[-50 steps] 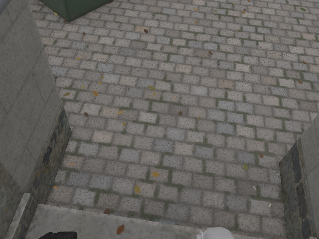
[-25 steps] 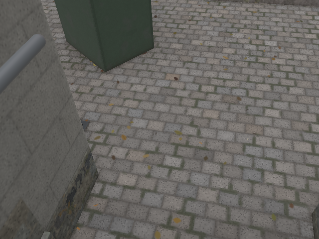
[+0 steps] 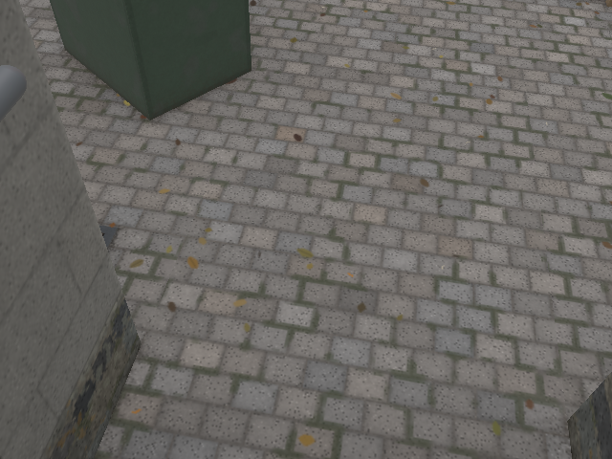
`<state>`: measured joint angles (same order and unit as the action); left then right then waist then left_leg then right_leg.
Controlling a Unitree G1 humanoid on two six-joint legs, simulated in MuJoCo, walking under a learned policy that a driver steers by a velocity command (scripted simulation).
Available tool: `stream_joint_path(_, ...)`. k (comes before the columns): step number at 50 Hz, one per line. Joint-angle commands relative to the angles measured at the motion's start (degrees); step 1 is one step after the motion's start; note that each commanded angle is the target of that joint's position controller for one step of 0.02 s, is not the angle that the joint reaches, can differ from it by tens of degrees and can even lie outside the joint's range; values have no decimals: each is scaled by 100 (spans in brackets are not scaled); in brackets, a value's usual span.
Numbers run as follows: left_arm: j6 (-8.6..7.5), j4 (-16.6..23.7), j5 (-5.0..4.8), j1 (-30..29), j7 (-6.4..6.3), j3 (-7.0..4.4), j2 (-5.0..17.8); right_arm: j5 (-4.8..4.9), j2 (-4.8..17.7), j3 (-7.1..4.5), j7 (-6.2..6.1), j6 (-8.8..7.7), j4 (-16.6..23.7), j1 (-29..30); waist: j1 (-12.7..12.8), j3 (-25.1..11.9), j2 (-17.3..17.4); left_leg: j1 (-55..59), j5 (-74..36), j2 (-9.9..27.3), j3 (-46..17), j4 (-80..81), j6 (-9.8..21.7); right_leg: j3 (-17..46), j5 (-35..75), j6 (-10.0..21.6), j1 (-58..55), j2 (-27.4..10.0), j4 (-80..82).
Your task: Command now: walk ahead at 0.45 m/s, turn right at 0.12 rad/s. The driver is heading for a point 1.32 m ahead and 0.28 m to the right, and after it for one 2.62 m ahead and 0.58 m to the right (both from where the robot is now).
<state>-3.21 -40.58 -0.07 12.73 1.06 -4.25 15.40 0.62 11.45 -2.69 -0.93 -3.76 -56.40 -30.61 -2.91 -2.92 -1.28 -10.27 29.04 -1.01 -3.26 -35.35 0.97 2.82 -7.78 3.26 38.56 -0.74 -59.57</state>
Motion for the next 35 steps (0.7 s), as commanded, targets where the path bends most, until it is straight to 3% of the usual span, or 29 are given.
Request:
stream_joint_path(1, -77, 626, 118, -713, 261, 32, 75, 19, 532, 21, -337, -77, 412, 323, 163, 585, 443, -687, -1746, 732, -508, 321, 614, 115, 3453, -52, 209, -65, 2016)
stream_joint_path(2, -99, 668, 257, -914, 356, 109, -259, 53, 516, 83, -413, -57, 332, 202, 13, 496, 378, -1526, -1278, 450, -154, 372, 534, -206, 4367, -86, -1087, 261, 2497)
stream_joint_path(3, -67, 794, 168, -1069, 375, 127, -351, 50, 725, 57, -421, -72, 328, 107, -53, 534, 495, -2111, -989, 382, -96, 507, 568, -394, 4443, -237, -1939, 534, 2572)
stream_joint_path(5, 67, 1019, -67, -1154, 279, 54, -87, 37, 820, 50, -406, -94, 300, 298, 38, 805, 937, -2240, -983, 494, -114, 121, 621, -107, 3739, -350, -2140, 406, 2514)
stream_joint_path(7, 199, 475, -34, 164, 159, -113, 266, -60, 939, -21, -318, -73, 436, 689, 611, 262, 1103, -2008, -2239, 832, -164, -1027, 617, -36, 3761, -314, -2934, 373, 1177)
stream_joint_path(8, 250, 312, -50, 600, 74, -166, 461, -5, 811, -10, -230, -75, 515, 760, 755, 265, 718, -1572, -3056, 535, 169, -1995, 426, -486, 2922, -286, -3027, 578, 1949)
stream_joint_path(9, 245, 45, -62, 1197, 68, -172, 380, 80, 903, -47, -132, -60, 371, 666, 976, 371, 588, -684, -3806, 543, 179, -3337, 327, -437, 2690, -89, -2881, 284, 3382)
stream_joint_path(10, 224, -370, -14, 2121, 57, -225, 309, 34, 922, -87, -56, -86, 200, 780, 1558, 148, 55, -867, -4257, 406, 315, -5249, 291, -534, 3465, 141, -3936, 133, 4382)
stream_joint_path(11, 229, -848, -27, 2971, 58, -174, 330, -113, 630, -58, -66, -141, 192, 908, 1857, 422, -953, -2502, -302, -86, 520, -8289, 124, 216, 3865, 626, -5035, -460, 4506)
stream_joint_path(12, 146, -841, 128, 2697, 97, -20, 519, -188, -93, 109, 44, -322, 531, 13, 733, 12, -2196, -4851, 1773, -67, -71, -9216, 130, 1135, 6381, 989, -6411, -881, 1753)
stream_joint_path(13, 180, -649, -4, 2299, 84, -37, 522, -171, 251, 90, 118, -466, 815, -128, 517, -331, -1907, -5282, 1210, 103, -202, -8428, 17, 1742, 7123, 1461, -6260, -1161, 2036)
stream_joint_path(14, 166, -618, -83, 1998, 147, -3, 340, -104, 482, 25, 72, -441, 1066, 369, 490, -503, -707, -5461, 800, 119, -89, -8371, -189, 2250, 5789, 1919, -5718, -1437, 2583)
stream_joint_path(15, 85, -509, -115, 1405, 136, -123, 666, -107, 594, -38, -23, -481, 1135, 534, 133, -342, 553, -5379, 2, 504, -247, -7506, -130, 2715, 3974, 1912, -4838, -1507, 2842)
stream_joint_path(16, -21, -469, -85, 955, 97, -298, 1271, 68, 578, -29, -94, -441, 1404, 717, -162, -337, 179, -5447, 73, 596, -544, -7074, -229, 4522, 1546, 2428, -4140, -2132, 3246)
stream_joint_path(17, -188, -408, -102, 456, 68, -68, 551, 130, 923, -135, -105, -348, 1392, 1319, -271, 254, 814, -5381, -897, 973, -971, -5602, -207, 4366, 1035, 2063, -3111, -2094, 3593)
stream_joint_path(18, -191, -317, -164, 140, -99, -19, 444, 165, 1001, -173, -195, -265, 1615, 1919, -324, 762, 815, -4622, -1534, 901, -800, -4096, -448, 3484, 1283, 1764, -1832, -1435, 3625)
stream_joint_path(19, -177, -289, -203, 175, -210, -61, 605, -24, 714, -95, -258, -261, 1774, 2332, -185, 905, 606, -3974, -1859, 858, -595, -2809, -564, 2943, 1487, 1598, -1286, -926, 3695)
stream_joint_path(20, -119, -394, -154, 393, -326, -119, 686, -304, 415, 4, -250, -243, 1828, 2442, -36, 510, 104, -3173, -2539, 727, -414, -2415, -549, 2419, 2302, 1478, -1185, -550, 3488)
stream_joint_path(21, -77, -471, 26, 611, -381, -104, 580, -245, 403, -14, -128, -260, 1630, 1949, -127, 10, -246, -2240, -3907, 484, -212, -2810, -460, 1995, 2723, 1336, -974, -331, 3120)
stream_joint_path(23, -170, -595, -268, 1283, -539, -39, 206, -167, 685, -64, 114, -491, 1883, 2840, 344, 319, 127, -2725, -5881, 282, -358, -711, -117, 1770, 512, 1074, -1498, 156, 2342)
stream_joint_path(25, -72, -797, -337, 1635, -444, 25, 73, -310, 84, 41, 217, -400, 2286, 3437, 753, 324, 202, -1251, -6496, -201, 3, 710, -214, 1679, -814, 866, -787, 542, 2458)
stream_joint_path(26, -18, -865, -285, 1621, -422, 32, 43, -169, -11, 77, 212, -338, 2482, 3592, 826, 383, -238, -1037, -6307, -153, -238, 783, -227, 1993, -1178, 889, -893, 517, 2296)
stream_joint_path(28, 66, -800, -279, 1553, -449, 52, -22, -49, 270, -33, 202, -235, 2543, 3298, 770, 508, -549, -1274, -5723, 88, -567, 1325, -193, 2227, -1147, 843, -1779, 470, 1644)
stream_joint_path(29, 90, -768, -277, 1631, -478, 40, 47, -93, 333, -54, 220, -225, 2556, 3233, 860, 586, -533, -1582, -5697, 243, -687, 1805, -145, 2271, -888, 786, -2440, 416, 1290)
stream_joint_path(31, 157, -883, -297, 1749, -553, 16, 39, 8, 549, -175, 198, -318, 2291, 2604, 685, 561, -291, -1222, -6240, 698, -735, 2706, -53, 2175, -652, 597, -3169, 488, -1)
stream_joint_path(32, 189, -880, -193, 1622, -473, 11, 170, 2, 646, -277, 175, -322, 1974, 1694, 282, 213, -198, -68, -6102, 652, -403, 2648, -73, 1853, -431, 516, -2901, 588, -843)
stream_joint_path(33, 142, -974, -79, 1482, -334, 58, -33, 47, 843, -387, 180, -244, 1445, 226, -293, -181, -74, 1814, -5757, 1118, -647, 1869, 8, 1659, -1503, 350, -1582, 681, -2322)
stream_joint_path(34, -19, -1183, -123, 2208, -106, 197, -708, -156, 930, -366, 264, -224, 941, -1031, -387, -972, 1417, 4447, -6645, 1514, -799, -535, 317, 1590, -4567, 168, 898, 1382, -4903)
stream_joint_path(35, -155, -1169, -329, 2731, -81, 309, -692, -98, 1024, -363, 325, -123, 779, -1097, -260, -1171, 2264, 4672, -6274, 1845, -1690, -772, 602, 1587, -4502, 60, 2319, 1186, -6317)
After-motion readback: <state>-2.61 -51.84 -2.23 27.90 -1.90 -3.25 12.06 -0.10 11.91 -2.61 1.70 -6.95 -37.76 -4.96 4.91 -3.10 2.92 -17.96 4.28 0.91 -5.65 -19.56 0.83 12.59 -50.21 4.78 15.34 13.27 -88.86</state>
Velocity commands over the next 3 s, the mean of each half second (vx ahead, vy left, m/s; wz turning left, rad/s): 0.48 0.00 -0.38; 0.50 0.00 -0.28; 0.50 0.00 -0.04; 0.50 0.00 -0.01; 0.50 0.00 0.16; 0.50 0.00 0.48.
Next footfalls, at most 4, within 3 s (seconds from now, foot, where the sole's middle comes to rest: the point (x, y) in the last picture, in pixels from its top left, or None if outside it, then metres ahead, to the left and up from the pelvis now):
0.22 right None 0.20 -0.11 -0.93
0.66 left None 0.59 0.02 -1.10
1.14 right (380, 387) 0.82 -0.26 -1.10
1.66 left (335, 291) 1.16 -0.16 -1.10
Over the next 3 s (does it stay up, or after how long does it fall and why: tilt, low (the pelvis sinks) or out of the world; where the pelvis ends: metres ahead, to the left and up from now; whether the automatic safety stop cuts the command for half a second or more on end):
stays up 1.63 -0.40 -0.32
